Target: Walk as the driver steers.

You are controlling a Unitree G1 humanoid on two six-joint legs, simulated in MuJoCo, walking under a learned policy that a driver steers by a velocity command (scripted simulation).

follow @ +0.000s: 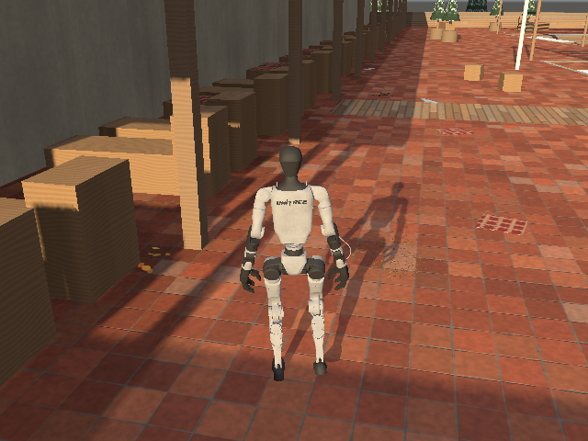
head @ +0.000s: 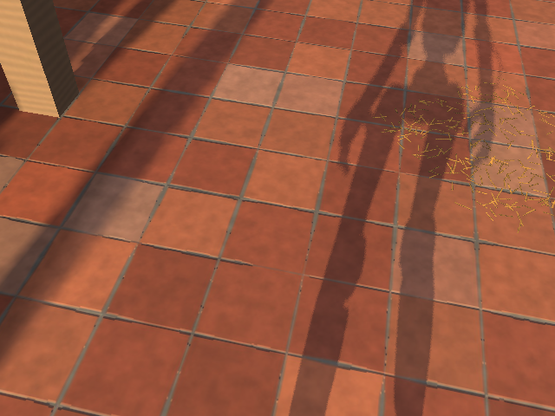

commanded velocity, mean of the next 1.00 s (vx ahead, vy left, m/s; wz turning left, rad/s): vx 0.47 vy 0.00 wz -0.03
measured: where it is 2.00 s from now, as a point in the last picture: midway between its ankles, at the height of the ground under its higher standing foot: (315, 228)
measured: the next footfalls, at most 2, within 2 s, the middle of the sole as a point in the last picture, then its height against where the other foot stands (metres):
right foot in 0.40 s outside the picture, level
left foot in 0.94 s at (228, 345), level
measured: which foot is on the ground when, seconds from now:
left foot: down 0.00-0.42, up 0.44-0.92, down 0.94-1.00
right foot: up 0.00-0.38, down 0.40-0.94, up 0.96-1.00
